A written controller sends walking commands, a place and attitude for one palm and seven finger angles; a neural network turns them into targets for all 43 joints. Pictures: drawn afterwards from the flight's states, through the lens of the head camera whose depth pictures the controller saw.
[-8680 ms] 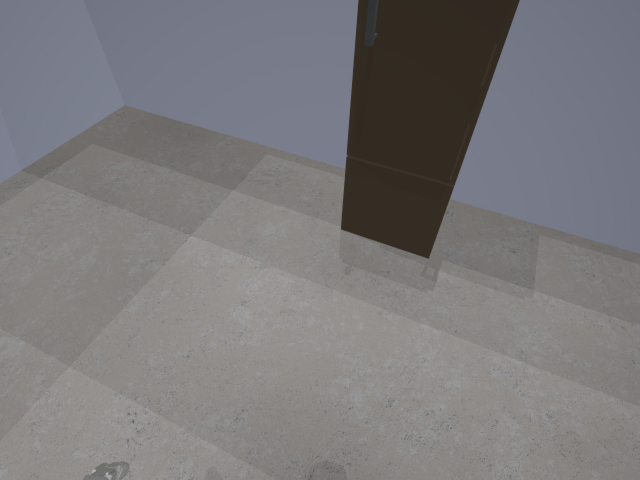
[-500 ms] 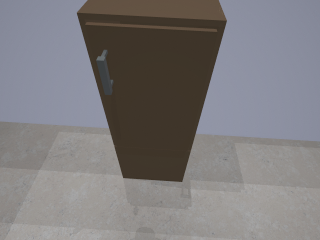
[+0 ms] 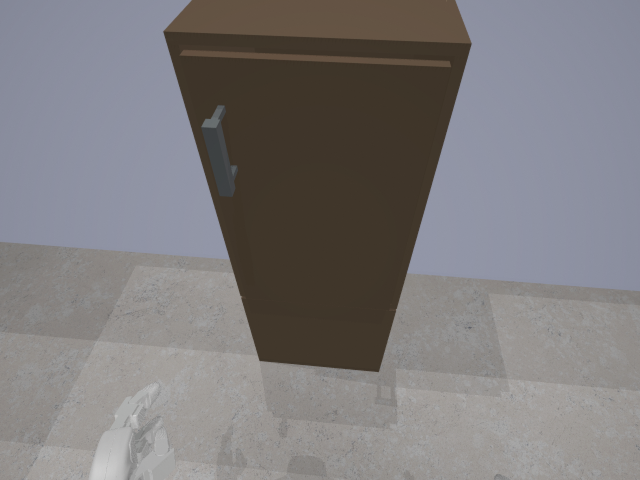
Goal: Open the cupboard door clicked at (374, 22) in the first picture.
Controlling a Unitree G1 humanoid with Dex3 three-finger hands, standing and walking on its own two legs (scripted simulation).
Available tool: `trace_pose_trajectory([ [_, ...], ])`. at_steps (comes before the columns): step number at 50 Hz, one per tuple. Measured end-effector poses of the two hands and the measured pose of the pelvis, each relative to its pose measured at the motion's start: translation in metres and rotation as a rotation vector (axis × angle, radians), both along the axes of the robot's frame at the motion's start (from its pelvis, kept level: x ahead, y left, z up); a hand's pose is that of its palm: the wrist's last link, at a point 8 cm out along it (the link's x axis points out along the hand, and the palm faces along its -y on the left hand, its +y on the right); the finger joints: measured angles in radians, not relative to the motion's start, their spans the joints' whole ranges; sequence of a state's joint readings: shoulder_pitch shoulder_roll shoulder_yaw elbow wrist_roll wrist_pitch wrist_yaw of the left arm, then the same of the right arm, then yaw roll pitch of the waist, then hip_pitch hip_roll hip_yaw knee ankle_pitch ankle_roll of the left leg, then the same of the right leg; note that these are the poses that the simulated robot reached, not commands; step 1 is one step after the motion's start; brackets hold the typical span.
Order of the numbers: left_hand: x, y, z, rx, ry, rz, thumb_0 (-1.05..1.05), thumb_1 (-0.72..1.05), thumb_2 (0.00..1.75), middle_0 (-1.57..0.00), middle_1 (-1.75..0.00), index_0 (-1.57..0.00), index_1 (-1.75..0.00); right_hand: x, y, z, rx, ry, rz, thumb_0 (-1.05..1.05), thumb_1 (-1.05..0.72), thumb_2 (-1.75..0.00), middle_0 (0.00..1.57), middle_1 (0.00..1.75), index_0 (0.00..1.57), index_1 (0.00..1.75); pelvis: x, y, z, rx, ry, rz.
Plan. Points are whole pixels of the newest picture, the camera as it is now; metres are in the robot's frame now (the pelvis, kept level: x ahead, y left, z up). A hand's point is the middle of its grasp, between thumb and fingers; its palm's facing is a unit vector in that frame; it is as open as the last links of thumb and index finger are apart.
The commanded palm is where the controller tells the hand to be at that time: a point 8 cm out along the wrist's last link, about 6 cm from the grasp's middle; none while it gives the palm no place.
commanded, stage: raise the hand with hooked fingers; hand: left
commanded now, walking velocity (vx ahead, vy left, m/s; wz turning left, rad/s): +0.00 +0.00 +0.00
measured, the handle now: (223, 152) +0.54 +0.17 +0.12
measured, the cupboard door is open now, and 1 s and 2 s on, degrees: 0 0 0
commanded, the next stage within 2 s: move the hooked fingers beside the handle in 1.96 s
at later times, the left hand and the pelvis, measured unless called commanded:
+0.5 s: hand (149, 436) +0.17 +0.20 +0.01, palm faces -0.06 -1.00 -0.05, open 9.9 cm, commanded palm +0.14 +0.26 +0.02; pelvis -0.05 -0.02 -0.05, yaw +1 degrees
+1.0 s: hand (85, 373) +0.21 +0.26 +0.07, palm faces -0.02 -1.00 -0.04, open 12.9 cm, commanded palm +0.19 +0.32 +0.09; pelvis -0.04 +0.02 -0.02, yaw +0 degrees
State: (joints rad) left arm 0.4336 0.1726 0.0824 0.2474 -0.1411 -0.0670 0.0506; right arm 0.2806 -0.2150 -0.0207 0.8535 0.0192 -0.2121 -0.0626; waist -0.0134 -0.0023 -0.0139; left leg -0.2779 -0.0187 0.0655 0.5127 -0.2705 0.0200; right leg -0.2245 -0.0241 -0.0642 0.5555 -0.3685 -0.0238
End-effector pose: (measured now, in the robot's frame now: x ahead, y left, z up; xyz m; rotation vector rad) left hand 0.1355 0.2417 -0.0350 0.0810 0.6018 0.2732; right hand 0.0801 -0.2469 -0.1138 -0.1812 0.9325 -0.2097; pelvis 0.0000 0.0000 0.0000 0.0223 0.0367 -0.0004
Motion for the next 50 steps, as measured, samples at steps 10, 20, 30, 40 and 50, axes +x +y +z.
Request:
trace_pose_trajectory([
  [10,0.021,-0.016,0.025,-0.068,-0.56,-0.358,0.0,0.7,0.81,-0.21,-0.43,-0.21,-0.43,0.084,-0.02,0.015,-0.046,-0.39,0.118,0.01,-0.9,-0.9,0.2,0.3,0.2,0.3,-0.033,-0.014,-0.05,-0.003,0.151,-0.009],
  [20,-0.009,0.013,0.032,-0.031,-0.591,-0.25,0.01,0.46,0.71,-0.23,-0.57,-0.23,-0.58,0.075,-0.006,0.006,-0.069,-0.368,0.181,0.01,-0.9,-0.9,0.2,0.3,0.2,0.3,-0.047,-0.018,-0.06,-0.051,0.127,0.028],
  [30,0.032,0.028,0.063,-0.062,-0.541,-0.339,0.0,0.23,0.61,-0.25,-0.72,-0.25,-0.73,0.009,0.007,-0.003,-0.01,-0.242,0.082,0.02,-0.9,-0.9,0.21,0.3,0.2,0.3,-0.05,-0.008,-0.04,-0.049,0.098,0.002],
  [40,0.042,0.053,0.08,-0.052,-0.572,-0.314,0.0,0.0,0.51,-0.26,-0.87,-0.26,-0.87,-0.003,0.002,0.013,-0.076,-0.225,0.072,0.02,-0.9,-0.9,0.21,0.3,0.2,0.3,-0.046,0.01,-0.028,-0.054,0.07,-0.003],
  [50,0.059,0.076,0.109,-0.043,-0.616,-0.307,-0.01,-0.23,0.41,-0.28,-1.02,-0.28,-1.03,0.038,0.026,0.042,-0.077,-0.346,0.124,0.02,-0.9,-0.9,0.2,0.3,0.2,0.3,-0.04,0.024,-0.019,-0.06,0.024,0.005],
])
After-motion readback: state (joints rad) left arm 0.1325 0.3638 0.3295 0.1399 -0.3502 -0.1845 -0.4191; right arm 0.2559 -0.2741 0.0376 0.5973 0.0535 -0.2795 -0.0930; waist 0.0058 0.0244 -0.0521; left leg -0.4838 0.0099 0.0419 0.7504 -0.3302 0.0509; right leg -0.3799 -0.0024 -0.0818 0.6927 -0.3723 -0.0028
